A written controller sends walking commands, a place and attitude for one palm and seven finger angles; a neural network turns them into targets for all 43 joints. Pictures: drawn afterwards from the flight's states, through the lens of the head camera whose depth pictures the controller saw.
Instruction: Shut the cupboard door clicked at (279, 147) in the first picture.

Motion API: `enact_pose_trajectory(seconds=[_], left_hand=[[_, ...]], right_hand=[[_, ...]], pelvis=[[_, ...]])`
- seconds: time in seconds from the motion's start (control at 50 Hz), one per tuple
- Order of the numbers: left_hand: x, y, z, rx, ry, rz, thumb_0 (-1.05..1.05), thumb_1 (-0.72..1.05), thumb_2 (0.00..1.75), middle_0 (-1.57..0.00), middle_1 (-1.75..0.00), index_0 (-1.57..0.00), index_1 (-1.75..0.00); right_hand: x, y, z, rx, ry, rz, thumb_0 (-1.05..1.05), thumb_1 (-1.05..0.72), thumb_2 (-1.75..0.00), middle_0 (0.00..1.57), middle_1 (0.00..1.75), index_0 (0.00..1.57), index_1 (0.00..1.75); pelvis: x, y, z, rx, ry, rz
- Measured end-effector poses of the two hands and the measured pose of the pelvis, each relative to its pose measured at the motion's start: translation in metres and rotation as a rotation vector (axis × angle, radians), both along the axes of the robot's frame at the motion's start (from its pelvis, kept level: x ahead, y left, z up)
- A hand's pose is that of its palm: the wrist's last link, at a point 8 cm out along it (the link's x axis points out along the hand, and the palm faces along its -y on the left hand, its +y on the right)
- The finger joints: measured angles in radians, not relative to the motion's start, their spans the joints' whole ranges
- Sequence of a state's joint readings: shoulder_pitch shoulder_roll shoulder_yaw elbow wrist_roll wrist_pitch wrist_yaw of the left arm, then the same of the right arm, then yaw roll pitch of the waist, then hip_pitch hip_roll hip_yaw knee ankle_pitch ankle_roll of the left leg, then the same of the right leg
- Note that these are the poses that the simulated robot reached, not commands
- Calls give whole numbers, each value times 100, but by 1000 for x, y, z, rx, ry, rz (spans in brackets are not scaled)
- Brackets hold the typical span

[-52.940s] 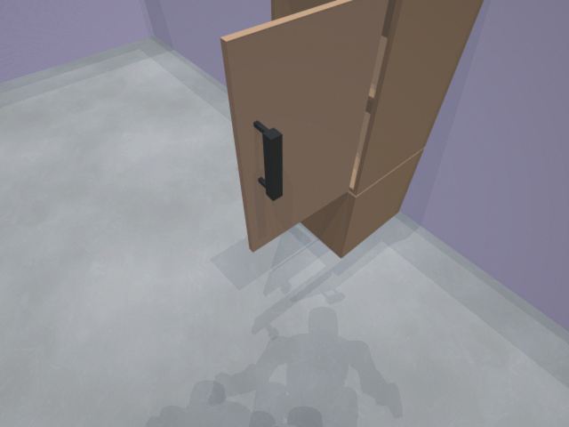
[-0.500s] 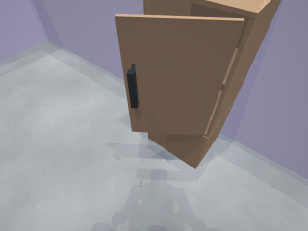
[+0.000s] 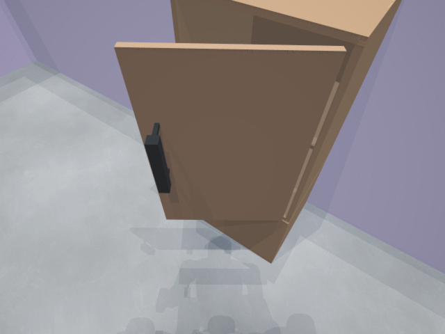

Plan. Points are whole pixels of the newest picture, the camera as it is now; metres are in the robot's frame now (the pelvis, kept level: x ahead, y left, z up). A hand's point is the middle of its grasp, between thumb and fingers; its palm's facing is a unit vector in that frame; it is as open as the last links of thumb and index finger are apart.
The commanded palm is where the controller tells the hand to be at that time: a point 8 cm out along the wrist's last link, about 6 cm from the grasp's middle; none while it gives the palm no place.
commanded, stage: come to a stop and stand still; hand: left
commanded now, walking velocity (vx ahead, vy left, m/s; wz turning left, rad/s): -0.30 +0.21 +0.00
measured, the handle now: (160, 159) +0.48 +0.16 +0.00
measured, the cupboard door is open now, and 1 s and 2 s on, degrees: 34 34 34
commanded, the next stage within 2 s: look again from close up in 1.18 s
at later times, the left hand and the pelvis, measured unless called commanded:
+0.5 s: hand out of the picture +0.04 +0.24 -0.18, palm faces +0.08 -0.98 -0.20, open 7.3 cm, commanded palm none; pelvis +0.00 +0.04 +0.01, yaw +1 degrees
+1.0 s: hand out of the picture -0.04 +0.17 -0.17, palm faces +0.01 -0.99 -0.14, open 7.3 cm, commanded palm none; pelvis -0.03 +0.02 +0.01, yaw +0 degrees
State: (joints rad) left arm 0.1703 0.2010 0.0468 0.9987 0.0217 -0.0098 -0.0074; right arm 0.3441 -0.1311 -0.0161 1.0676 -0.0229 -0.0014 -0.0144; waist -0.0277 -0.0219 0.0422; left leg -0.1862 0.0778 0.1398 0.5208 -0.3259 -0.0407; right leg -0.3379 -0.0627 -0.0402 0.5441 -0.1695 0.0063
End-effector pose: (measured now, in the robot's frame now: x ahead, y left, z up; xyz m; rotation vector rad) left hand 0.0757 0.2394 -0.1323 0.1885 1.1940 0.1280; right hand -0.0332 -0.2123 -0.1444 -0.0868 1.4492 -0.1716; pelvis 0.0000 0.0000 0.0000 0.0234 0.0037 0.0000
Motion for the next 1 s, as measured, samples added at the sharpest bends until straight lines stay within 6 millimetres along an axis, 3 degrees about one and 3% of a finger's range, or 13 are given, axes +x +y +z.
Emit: enact_pose_trajectory(seconds=[0.1, 0.18, 0.32, 0.38, 0.44, 0.56, 0.66, 0.82, 1.0], left_hand=[[30, -21, 4, 7, -9, -18, 0, 91, 90, -19, -30, -20, -30], [35, -25, 4, -9, -14, 6, 0, 91, 90, -20, -30, -20, -30], [12, 3, -12, -34, 14, 52, 0, 90, 90, -20, -30, -21, -30], [-3, 22, -23, -39, 43, 76, 0, 90, 90, -20, -30, -21, -30], [-22, 36, -22, -30, 87, 92, 0, 91, 90, -20, -30, -20, -30], [-61, 51, -11, -8, 157, 107, 0, 91, 90, -19, -30, -20, -30], [-85, 48, -6, 8, 195, 97, 0, 91, 90, -19, -30, -20, -30], [-113, 19, -1, -4, 230, 62, 0, 91, 90, -19, -30, -20, -30], [-117, -15, -9, -70, 220, 48, 0, 91, 90, -19, -30, -20, -30]], right_hand=[[27, -17, -5, -6, 13, -22, 1, -90, -90, 20, 30, 20, 30], [59, -27, 5, -46, -31, 10, 1, -90, -90, 20, 30, 20, 30], [111, -22, 22, -121, -183, 82, 1, -91, -90, 20, 29, 20, 30], [119, -11, 26, -146, -227, 116, 1, -91, -90, 20, 29, 20, 30], [119, 2, 34, -150, -237, 141, 1, -91, -90, 20, 29, 20, 30], [109, 23, 35, -109, -235, 146, 1, -90, -90, 20, 30, 20, 30], [89, 28, 25, -65, -214, 106, 0, -91, -90, 20, 30, 20, 30], [41, 13, 12, -35, -148, 36, 0, -92, -90, 20, 30, 20, 30], [-27, 2, 15, -50, 2, -2, 1, -91, -90, 20, 30, 20, 30]], pelvis=[[17, -7, 1, -15, 2, 11], [17, -5, 6, -8, 0, 18], [10, 16, 1, -34, -2, 27], [7, 27, -4, -49, -9, 24], [3, 32, 2, -51, -13, 18], [-5, 39, 10, -54, -6, 11], [-13, 38, 10, -37, 1, 2], [-25, 30, 10, -19, -14, -8], [-32, 18, 12, -21, -31, -7]])
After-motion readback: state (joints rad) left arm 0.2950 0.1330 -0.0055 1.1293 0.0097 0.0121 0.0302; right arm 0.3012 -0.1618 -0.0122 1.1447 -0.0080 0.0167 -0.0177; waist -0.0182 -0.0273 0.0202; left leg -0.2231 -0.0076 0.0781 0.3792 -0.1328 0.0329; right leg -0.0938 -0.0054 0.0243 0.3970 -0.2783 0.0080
